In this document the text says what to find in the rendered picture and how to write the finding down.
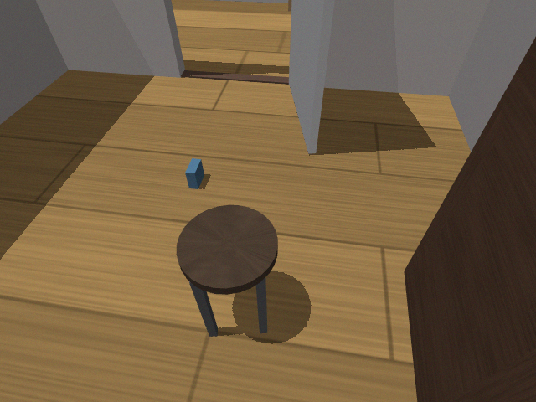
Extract stool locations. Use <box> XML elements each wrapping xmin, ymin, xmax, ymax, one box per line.
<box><xmin>177</xmin><ymin>205</ymin><xmax>278</xmax><ymax>337</ymax></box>

